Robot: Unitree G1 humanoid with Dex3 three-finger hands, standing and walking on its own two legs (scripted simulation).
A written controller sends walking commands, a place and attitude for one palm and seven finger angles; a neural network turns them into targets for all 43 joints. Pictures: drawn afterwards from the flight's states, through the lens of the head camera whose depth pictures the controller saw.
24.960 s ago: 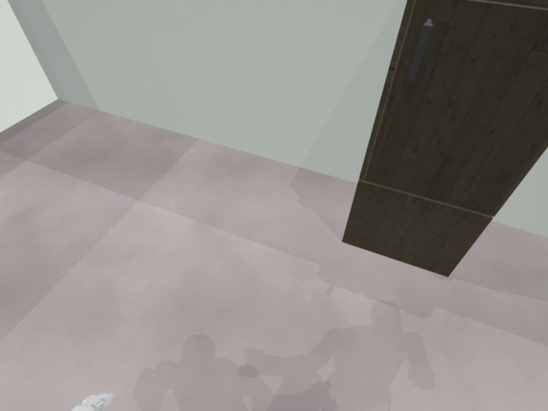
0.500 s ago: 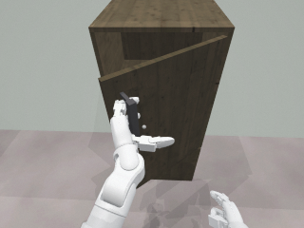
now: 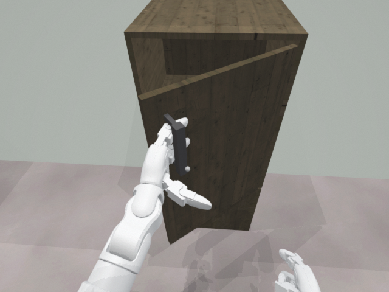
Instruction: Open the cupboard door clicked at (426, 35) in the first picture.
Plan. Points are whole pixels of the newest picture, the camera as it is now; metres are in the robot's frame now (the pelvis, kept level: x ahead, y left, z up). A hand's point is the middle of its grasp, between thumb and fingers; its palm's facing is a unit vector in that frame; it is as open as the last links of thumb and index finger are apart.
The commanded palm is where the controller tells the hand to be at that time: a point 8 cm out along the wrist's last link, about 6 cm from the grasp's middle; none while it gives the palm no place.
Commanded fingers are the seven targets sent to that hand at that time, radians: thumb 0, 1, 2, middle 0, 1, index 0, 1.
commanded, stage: slide the hand sideways off the handle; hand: left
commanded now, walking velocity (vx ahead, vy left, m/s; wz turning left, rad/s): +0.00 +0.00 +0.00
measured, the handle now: (175, 145) +0.37 +0.09 +0.14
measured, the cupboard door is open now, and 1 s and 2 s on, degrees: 38 39 39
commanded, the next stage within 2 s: draw the hand back to the body in 1.00 s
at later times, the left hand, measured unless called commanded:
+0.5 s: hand (182, 180) +0.28 +0.06 +0.14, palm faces -0.07 -1.00 +0.01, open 16.0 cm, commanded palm +0.24 +0.12 +0.14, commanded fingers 0.00 -0.50 0.30 -0.15 -0.30 -0.15 -0.30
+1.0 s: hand (138, 202) +0.23 +0.13 +0.13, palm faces +0.07 -1.00 -0.06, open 16.2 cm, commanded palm +0.19 +0.18 +0.14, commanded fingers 0.00 -0.50 0.30 -0.15 -0.30 -0.15 -0.30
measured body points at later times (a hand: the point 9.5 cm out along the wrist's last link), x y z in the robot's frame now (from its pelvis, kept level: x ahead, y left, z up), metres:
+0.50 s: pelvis +0.02 -0.01 +0.01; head -0.02 -0.02 +0.45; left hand +0.27 +0.11 +0.14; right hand +0.21 -0.21 -0.07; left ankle +0.03 +0.11 -0.73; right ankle +0.03 -0.11 -0.73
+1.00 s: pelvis +0.04 -0.02 +0.00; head +0.01 -0.04 +0.45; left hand +0.22 +0.18 +0.13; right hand +0.23 -0.24 -0.07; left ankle +0.03 +0.11 -0.73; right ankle +0.03 -0.11 -0.73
